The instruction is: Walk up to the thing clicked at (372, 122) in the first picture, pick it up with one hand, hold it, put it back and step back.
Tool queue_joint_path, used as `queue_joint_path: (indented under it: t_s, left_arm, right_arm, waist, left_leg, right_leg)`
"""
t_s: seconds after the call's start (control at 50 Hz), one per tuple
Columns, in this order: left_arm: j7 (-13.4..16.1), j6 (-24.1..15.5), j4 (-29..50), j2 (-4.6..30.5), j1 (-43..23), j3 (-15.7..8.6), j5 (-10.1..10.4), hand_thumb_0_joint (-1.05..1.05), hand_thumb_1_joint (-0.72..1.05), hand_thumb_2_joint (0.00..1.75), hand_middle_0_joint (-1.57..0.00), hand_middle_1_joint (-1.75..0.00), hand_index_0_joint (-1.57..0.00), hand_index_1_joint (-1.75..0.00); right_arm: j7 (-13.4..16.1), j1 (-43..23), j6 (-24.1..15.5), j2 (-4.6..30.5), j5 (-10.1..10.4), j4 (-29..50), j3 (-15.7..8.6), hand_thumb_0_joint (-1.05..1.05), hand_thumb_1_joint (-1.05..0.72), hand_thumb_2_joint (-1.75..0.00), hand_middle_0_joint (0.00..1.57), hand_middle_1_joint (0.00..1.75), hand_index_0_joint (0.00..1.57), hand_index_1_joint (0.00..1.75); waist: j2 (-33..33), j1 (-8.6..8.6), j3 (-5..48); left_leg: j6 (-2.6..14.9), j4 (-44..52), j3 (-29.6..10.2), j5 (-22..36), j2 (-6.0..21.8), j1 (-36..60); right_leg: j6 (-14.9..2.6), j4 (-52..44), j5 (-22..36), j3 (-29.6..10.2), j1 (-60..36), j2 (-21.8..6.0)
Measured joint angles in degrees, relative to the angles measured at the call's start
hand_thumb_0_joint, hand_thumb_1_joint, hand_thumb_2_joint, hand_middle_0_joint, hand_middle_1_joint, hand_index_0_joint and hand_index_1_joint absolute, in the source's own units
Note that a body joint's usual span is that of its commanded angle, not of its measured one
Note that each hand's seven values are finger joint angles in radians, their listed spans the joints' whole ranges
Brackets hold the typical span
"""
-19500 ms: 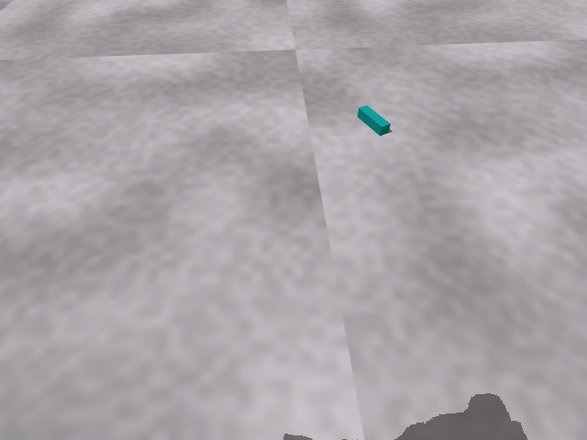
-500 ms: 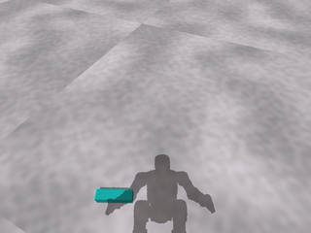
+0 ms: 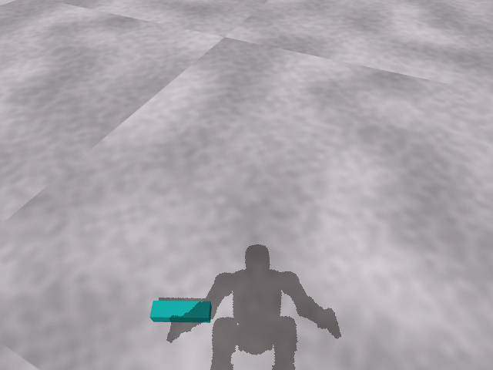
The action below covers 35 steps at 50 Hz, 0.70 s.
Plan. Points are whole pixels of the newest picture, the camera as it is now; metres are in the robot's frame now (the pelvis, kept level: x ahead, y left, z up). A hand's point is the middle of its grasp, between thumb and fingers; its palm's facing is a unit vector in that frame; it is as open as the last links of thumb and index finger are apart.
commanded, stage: stand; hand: left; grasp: from above
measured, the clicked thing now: (181, 311) +0.45 +0.26 -0.75
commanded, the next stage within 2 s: rise first in 0.54 s
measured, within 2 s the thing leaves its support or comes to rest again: neither
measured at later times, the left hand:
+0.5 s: hand out of the picture +0.06 +0.25 -0.16, palm faces -0.03 -0.94 -0.34, open 7.4 cm
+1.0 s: hand out of the picture +0.15 +0.26 -0.18, palm faces -0.07 -0.92 -0.38, open 10.9 cm
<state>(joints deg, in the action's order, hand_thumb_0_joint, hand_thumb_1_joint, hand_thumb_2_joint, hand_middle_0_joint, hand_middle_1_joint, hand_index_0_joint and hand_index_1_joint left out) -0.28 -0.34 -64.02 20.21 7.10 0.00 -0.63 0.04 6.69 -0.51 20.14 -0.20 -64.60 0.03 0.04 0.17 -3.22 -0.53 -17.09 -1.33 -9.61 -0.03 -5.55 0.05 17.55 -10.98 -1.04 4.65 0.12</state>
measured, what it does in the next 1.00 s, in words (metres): stands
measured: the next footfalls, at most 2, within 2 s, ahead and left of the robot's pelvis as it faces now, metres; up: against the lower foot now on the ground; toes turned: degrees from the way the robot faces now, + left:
none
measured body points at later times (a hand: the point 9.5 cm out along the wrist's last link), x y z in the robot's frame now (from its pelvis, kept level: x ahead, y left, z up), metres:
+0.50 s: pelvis +0.00 +0.00 +0.00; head +0.02 +0.00 +0.45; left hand +0.07 +0.30 -0.13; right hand +0.07 -0.30 -0.13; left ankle +0.00 +0.13 -0.75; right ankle -0.01 -0.12 -0.75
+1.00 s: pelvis +0.00 +0.01 -0.03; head +0.06 +0.01 +0.42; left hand +0.16 +0.30 -0.15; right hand +0.11 -0.26 -0.15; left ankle +0.00 +0.13 -0.75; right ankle -0.01 -0.12 -0.75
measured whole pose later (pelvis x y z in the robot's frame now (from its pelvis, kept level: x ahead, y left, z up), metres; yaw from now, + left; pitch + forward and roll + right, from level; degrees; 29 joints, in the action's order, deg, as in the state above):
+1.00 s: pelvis +0.00 +0.01 -0.03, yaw +0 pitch +9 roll -1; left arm -1.0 7.7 -51.1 18.5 0.9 -7.7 -8.7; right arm 1.0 13.8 -1.8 14.1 2.3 -40.3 -1.2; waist 0.0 -1.8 2.2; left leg -0.2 -39.5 -1.6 -19.4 -0.1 -29.1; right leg 0.3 38.6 -20.1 -0.7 27.4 0.4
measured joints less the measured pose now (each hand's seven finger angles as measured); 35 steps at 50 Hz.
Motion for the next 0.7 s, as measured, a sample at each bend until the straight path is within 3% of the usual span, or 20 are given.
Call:
queue_joint_path:
  t_s: [0.66,0.7]
  left_arm:
    - [0.1,-0.2,-0.1,-0.1,0.1,0.2,0.0,0.01,0.9,0.9,-0.21,-0.3,-0.2,-0.3]
    - [0.8,-0.5,2.7,-0.7,0.0,-0.8,1.1,0.01,0.89,0.89,-0.21,-0.32,-0.2,-0.32]
  right_arm:
    - [0.0,0.2,0.1,0.1,0.0,0.0,-0.1,0.0,-0.91,-0.9,0.21,0.3,0.2,0.3]
    - [1.0,2.0,-0.3,-0.1,1.8,4.6,0.0,0.01,-0.91,-0.9,0.2,0.3,0.2,0.3]
  waist:
    - [0.0,-0.07,-0.1]
    - [-0.2,-0.41,0.7]
  left_leg:
    - [-0.01,-0.1,0.0,-0.5,0.1,-0.2]
    - [0.11,-2.8,-0.4,-1.4,-0.1,-3.5]
  right_leg:
    - [-0.01,0.0,-0.4,0.0,0.2,0.0]
    - [0.03,2.4,-1.3,0.5,3.1,-0.1]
